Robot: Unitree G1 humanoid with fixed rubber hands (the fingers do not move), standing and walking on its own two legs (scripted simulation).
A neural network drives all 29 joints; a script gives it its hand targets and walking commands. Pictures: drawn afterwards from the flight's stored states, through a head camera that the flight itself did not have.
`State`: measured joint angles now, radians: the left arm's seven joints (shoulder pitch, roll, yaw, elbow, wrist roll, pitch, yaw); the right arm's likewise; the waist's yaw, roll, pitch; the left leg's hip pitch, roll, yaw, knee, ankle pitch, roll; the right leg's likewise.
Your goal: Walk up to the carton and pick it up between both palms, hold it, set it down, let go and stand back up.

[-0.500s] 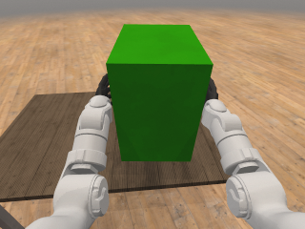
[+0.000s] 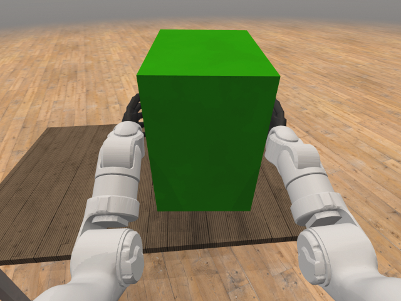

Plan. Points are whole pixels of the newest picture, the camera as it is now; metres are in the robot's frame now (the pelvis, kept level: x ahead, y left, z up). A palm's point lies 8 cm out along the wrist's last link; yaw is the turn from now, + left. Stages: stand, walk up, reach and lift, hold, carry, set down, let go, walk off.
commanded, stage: hold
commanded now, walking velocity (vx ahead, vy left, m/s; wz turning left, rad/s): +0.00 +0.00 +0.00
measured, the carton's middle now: (203, 117) +0.43 +0.00 +0.23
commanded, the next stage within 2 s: none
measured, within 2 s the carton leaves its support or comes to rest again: neither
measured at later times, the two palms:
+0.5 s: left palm (132, 126) +0.37 +0.15 +0.24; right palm (276, 131) +0.37 -0.14 +0.22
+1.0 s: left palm (132, 127) +0.37 +0.15 +0.24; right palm (275, 131) +0.37 -0.14 +0.22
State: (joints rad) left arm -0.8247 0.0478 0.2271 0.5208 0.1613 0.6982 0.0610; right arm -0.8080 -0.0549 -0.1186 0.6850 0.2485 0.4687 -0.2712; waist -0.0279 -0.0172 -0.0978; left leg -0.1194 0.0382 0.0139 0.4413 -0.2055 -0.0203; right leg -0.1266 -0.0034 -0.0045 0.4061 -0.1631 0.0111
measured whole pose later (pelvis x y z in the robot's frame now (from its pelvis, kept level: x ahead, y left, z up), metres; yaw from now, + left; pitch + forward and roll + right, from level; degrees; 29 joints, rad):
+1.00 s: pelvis +0.00 +0.00 +0.00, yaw +0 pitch -7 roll +0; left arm -0.82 0.04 0.23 0.48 0.17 0.74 0.07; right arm -0.81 -0.06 -0.12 0.66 0.26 0.49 -0.27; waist -0.03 -0.02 -0.10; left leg -0.12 0.04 0.01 0.44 -0.21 -0.02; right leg -0.13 0.00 0.00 0.41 -0.17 0.01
